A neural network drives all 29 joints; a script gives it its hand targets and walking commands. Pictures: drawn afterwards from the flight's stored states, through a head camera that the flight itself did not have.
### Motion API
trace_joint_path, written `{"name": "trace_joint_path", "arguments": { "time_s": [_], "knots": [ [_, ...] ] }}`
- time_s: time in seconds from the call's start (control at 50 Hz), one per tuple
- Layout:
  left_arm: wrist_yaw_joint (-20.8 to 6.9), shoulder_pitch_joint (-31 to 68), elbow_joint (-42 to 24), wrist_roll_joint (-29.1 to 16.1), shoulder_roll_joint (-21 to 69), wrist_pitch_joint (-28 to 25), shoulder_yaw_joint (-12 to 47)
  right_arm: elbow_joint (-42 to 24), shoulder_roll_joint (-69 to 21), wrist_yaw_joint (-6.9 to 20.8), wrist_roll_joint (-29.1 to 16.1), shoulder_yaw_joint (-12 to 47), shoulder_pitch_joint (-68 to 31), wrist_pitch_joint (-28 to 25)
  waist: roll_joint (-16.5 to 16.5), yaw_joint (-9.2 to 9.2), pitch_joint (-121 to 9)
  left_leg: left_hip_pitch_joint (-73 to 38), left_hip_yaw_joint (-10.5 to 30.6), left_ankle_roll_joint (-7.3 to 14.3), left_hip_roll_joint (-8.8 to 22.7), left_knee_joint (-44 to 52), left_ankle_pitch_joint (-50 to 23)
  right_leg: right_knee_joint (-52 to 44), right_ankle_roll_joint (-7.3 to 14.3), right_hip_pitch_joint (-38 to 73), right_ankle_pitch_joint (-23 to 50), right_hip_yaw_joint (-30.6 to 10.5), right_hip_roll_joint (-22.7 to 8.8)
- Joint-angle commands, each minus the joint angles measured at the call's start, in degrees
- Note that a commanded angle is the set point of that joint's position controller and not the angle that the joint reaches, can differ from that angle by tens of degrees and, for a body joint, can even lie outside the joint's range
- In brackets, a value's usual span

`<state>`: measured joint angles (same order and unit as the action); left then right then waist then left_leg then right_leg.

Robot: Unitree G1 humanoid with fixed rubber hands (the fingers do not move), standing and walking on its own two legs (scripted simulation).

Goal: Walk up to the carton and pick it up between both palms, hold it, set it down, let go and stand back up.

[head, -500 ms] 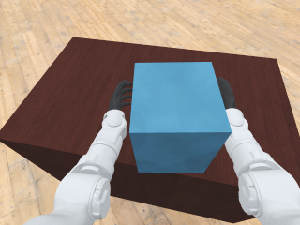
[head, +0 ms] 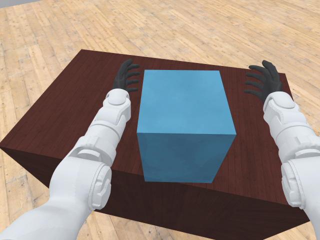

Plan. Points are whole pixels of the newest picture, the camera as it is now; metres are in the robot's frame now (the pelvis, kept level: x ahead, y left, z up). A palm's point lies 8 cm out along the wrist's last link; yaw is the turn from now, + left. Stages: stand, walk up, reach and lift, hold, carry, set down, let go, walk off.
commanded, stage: set down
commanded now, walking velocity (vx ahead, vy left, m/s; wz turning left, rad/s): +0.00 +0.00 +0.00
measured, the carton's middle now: (179, 129) +0.42 -0.04 +0.02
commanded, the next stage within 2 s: none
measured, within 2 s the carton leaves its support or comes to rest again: neither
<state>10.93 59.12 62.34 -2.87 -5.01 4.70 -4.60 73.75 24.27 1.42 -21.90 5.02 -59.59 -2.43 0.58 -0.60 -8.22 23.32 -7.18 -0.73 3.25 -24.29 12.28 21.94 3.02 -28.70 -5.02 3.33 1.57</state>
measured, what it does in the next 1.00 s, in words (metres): stands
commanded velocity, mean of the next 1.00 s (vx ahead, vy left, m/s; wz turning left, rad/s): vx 0.00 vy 0.00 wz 0.00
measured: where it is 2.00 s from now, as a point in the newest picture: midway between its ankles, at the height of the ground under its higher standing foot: outside the picture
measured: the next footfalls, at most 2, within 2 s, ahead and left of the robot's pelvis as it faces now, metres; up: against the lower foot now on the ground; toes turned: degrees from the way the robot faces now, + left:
none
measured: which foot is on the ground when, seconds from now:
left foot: down 0.00-1.00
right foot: down 0.00-1.00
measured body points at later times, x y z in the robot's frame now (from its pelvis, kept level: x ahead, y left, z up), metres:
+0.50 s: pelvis +0.01 +0.00 +0.01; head +0.03 +0.01 +0.46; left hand +0.48 +0.16 +0.21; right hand +0.47 -0.26 +0.22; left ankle -0.01 +0.13 -0.74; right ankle +0.05 -0.08 -0.74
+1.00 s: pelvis +0.01 +0.01 +0.01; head +0.00 +0.02 +0.46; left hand +0.40 +0.16 +0.14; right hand +0.39 -0.26 +0.15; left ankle -0.01 +0.13 -0.74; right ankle +0.05 -0.08 -0.74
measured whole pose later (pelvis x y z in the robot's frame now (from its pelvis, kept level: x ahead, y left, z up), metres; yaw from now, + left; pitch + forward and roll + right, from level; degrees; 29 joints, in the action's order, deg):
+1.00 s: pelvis +0.01 +0.01 +0.01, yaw +2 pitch +0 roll +0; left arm 6.0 30.4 14.5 -2.9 -7.0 33.8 -3.3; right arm 40.4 25.0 2.5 -20.5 -3.1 -36.0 14.5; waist 0.9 -4.3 -1.9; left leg 7.3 -4.0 -0.5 2.0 -19.7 12.4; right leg 16.9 2.2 -11.6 -5.4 4.6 1.1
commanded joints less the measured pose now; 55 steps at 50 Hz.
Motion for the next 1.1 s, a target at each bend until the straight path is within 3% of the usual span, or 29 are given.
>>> {"name": "trace_joint_path", "arguments": {
  "time_s": [0.0, 0.1, 0.16, 0.22, 0.28, 0.3, 0.38, 0.42, 0.46, 0.5, 0.58, 0.62, 0.68, 0.72, 0.76, 0.82, 0.9, 0.94, 0.98, 1.02, 1.08],
  "knots": [
    [-0.76, 19.97, -12.76, -0.15, -10.04, 2.53, -2.56, -14.12, 4.56, -1.55, -2.3, 1.18, -21.76, 1.71, 7.31, 3.03, -25.19, 7.13, 4.97, 1.62, -3.85, 6.49, -5.09, 1.29, -6.5, 36.92, 13.32, -11.74, -0.84],
    [-2.56, 21.01, -18.0, -4.97, -9.94, 7.57, 1.51, -16.41, 7.14, -3.72, 1.44, -3.31, -21.98, 7.11, 5.96, -3.84, -29.2, 3.14, 4.71, 1.02, -4.09, 6.08, -4.18, -1.33, -5.07, 32.55, 13.13, -9.11, -0.56],
    [-2.89, 21.91, -22.8, -5.75, -11.36, 11.21, 2.18, -19.05, 7.98, -4.79, 3.27, -5.83, -21.7, 9.93, 3.07, -6.19, -32.19, -1.61, 4.86, 0.09, -3.96, 5.16, -6.44, -1.32, -4.23, 31.01, 18.08, -6.3, 0.26],
    [-2.68, 21.11, -27.05, -4.5, -12.45, 15.4, 1.34, -19.94, 9.06, -4.96, 2.54, -6.57, -20.98, 12.13, -0.77, -6.24, -32.75, -7.11, 5.69, -1.17, -3.58, 4.29, -10.45, -1.14, -3.58, 30.01, 22.12, -4.02, 1.14],
    [-2.35, 18.94, -28.46, -2.42, -12.79, 19.87, -0.19, -18.76, 10.42, -4.06, -0.61, -4.58, -20.68, 13.99, -3.45, -4.47, -28.08, -10.95, 6.46, -1.9, -3.07, 4.12, -14.19, -1.36, -3.3, 29.14, 21.6, -2.97, 1.85],
    [-2.8, 20.18, -24.28, -2.28, -13.21, 21.38, -0.89, -15.55, 9.8, -3.63, -0.18, -5.14, -23.04, 15.55, -1.52, -1.02, -20.17, -10.98, 7.19, -1.64, -2.86, 4.97, -10.58, -3.17, -3.36, 25.06, 14.05, -2.78, 1.27],
    [-2.6, 21.52, -21.79, -3.51, -14.47, 23.07, 0.21, -14.37, 9.49, -1.12, -3.26, -1.79, -23.87, 17.15, -0.44, 1.52, -14.02, -9.29, 6.85, -0.39, -2.29, 6.72, -5.61, -5.43, -3.0, 20.75, 2.64, -3.21, 0.94],
    [-2.22, 22.58, -21.5, -4.12, -14.71, 22.42, 0.11, -15.07, 9.15, -0.05, -4.22, -0.84, -24.97, 17.09, 0.42, 2.51, -14.97, -8.22, 6.61, 0.29, -2.22, 6.69, -5.65, -5.0, -3.04, 20.83, 2.13, -3.78, 0.69],
    [-2.11, 20.77, -24.36, -4.66, -14.74, 21.82, -0.71, -18.08, 8.77, 0.67, -5.17, 0.31, -23.91, 16.39, 2.08, 3.15, -19.62, -8.97, 6.28, 0.69, -2.36, 5.97, -9.32, -4.03, -3.51, 24.14, 8.25, -4.28, 0.65],
    [-2.95, 15.85, -27.92, -3.72, -13.61, 22.08, -1.8, -19.68, 8.91, 0.58, -5.48, 0.94, -19.55, 16.04, 3.3, 2.64, -23.15, -11.22, 6.23, 0.58, -2.7, 4.97, -15.21, -2.82, -4.09, 29.68, 17.72, -4.17, 1.05],
    [-6.92, 0.98, -37.26, 0.56, -12.07, 25.16, -5.36, -23.67, 10.21, -1.05, -4.18, 0.54, -6.43, 15.57, 6.18, -0.85, -22.82, -12.81, 6.05, -0.08, -4.04, 5.35, -21.89, -1.01, -5.82, 43.44, 36.63, -4.68, 1.05],
    [-8.07, 0.37, -42.21, 0.68, -12.61, 26.17, -4.58, -27.83, 10.72, -2.14, -2.59, -2.01, -5.42, 15.59, 5.6, -3.11, -20.4, -12.67, 6.26, -0.17, -4.33, 6.15, -20.3, -1.54, -6.32, 41.84, 35.43, -4.49, 0.86],
    [-7.75, 0.25, -50.94, -1.8, -10.77, 26.16, -0.91, -37.65, 10.94, -3.21, 0.55, -7.88, -4.79, 14.42, 1.73, -6.26, -20.36, -15.97, 6.33, -1.61, -4.15, 5.35, -18.0, -2.9, -5.72, 35.46, 27.67, -2.93, 1.33],
    [-6.64, -1.61, -58.03, -2.86, -9.48, 25.91, 1.06, -43.97, 11.0, -2.99, 1.96, -11.09, -1.95, 13.41, -2.26, -6.95, -22.1, -19.97, 6.47, -2.88, -3.96, 3.75, -20.78, -3.0, -4.81, 31.07, 25.78, -1.73, 1.95],
    [-5.77, -3.89, -62.26, -3.36, -8.25, 26.16, 2.93, -46.2, 10.82, -1.92, 2.99, -13.11, 1.57, 13.04, -4.92, -7.47, -22.31, -22.53, 7.07, -3.88, -3.61, 2.66, -22.12, -3.09, -3.73, 28.24, 23.21, -0.79, 2.11],
    [-4.99, -10.4, -61.19, -1.64, -6.76, 27.53, 2.57, -42.33, 9.67, 0.08, 2.74, -12.48, 8.47, 14.2, -5.82, -6.29, -16.34, -23.45, 7.79, -3.84, -2.88, 3.5, -20.11, -3.88, -2.67, 25.68, 16.66, -0.39, 2.05],
    [-4.72, -12.49, -52.12, 1.04, -7.76, 28.52, -1.71, -37.43, 7.09, 1.65, 0.99, -8.69, 8.4, 16.55, 0.07, -1.62, -4.8, -12.82, 7.2, -0.09, -2.77, 8.74, -5.11, -5.2, -2.9, 27.05, 3.51, -2.73, 0.57],
    [-3.99, -9.88, -49.25, 0.95, -9.11, 27.11, -3.2, -38.86, 6.07, 2.13, 0.62, -7.53, 5.16, 16.32, 2.62, 0.92, -3.56, -8.37, 6.84, 1.41, -2.74, 9.77, -0.02, -5.78, -2.79, 26.18, -4.0, -4.21, -0.26],
    [-3.16, -10.25, -48.85, 0.54, -8.54, 24.68, -3.93, -42.12, 4.23, 2.71, 0.5, -6.49, 4.66, 14.85, 4.82, 3.18, -5.83, -8.15, 6.61, 2.39, -2.66, 9.85, 0.86, -5.83, -2.75, 26.22, -6.39, -5.2, -0.83],
    [-2.36, -11.71, -50.87, 0.33, -7.89, 22.01, -3.93, -45.95, 3.47, 3.09, 1.12, -6.91, 5.85, 12.7, 5.09, 3.82, -9.1, -9.09, 6.44, 2.57, -2.65, 9.74, -0.89, -5.05, -2.84, 27.12, -3.76, -5.55, -0.73],
    [-2.46, -17.06, -51.95, -0.09, -4.75, 19.78, -2.4, -46.99, 3.01, 3.44, 2.57, -8.02, 12.01, 10.86, 4.76, 2.49, -10.43, -12.38, 6.3, 2.14, -2.54, 9.78, -2.65, -4.71, -2.89, 28.76, -0.43, -5.33, -0.16]
  ]
}}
